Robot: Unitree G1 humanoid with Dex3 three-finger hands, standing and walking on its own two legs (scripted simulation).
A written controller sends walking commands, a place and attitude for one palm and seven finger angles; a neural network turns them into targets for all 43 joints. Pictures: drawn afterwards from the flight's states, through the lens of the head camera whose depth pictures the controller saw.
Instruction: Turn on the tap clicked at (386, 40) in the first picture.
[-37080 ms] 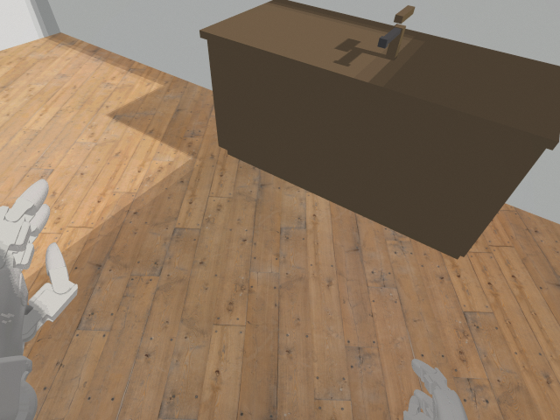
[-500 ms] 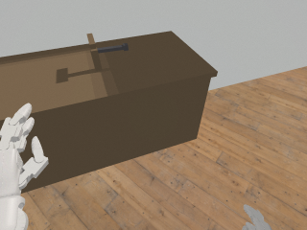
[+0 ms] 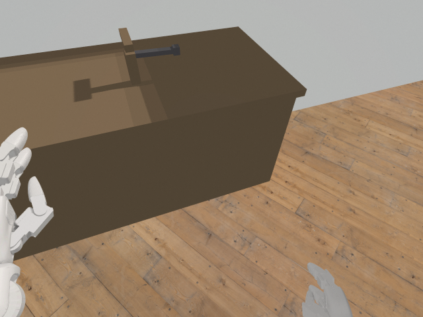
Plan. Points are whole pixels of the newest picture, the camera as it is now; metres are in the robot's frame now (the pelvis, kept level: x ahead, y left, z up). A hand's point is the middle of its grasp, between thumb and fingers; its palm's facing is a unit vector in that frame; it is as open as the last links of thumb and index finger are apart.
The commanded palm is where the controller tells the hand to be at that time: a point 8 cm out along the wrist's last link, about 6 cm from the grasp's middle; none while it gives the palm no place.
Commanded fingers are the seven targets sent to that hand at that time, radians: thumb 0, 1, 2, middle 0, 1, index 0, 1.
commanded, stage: stop stepping back and stand still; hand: left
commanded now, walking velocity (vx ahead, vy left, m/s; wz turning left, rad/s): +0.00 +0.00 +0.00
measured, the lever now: (175, 49) +0.95 +0.21 +0.05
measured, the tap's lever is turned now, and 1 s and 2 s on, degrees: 86 86 86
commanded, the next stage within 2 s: stand and check the lever's angle in 0.46 s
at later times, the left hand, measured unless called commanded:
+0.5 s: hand (39, 222) +0.20 +0.25 +0.16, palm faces +0.42 -0.84 -0.34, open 7.4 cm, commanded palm +0.15 +0.29 +0.18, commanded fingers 0.00 0.90 0.90 -0.20 -0.30 -0.20 -0.30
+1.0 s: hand (47, 221) +0.21 +0.25 +0.15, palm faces +0.41 -0.84 -0.35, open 7.4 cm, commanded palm +0.15 +0.29 +0.18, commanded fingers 0.00 0.90 0.90 -0.20 -0.30 -0.20 -0.30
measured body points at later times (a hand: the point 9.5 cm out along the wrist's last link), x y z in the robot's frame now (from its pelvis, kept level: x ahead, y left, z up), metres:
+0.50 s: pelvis -0.02 +0.01 +0.00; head -0.02 +0.01 +0.45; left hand +0.17 +0.30 +0.18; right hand +0.15 -0.22 -0.08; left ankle +0.00 +0.10 -0.74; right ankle +0.02 -0.11 -0.74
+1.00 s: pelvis -0.01 +0.01 +0.00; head +0.00 +0.01 +0.45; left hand +0.18 +0.30 +0.17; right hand +0.16 -0.22 -0.08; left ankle +0.00 +0.10 -0.74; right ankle +0.02 -0.11 -0.74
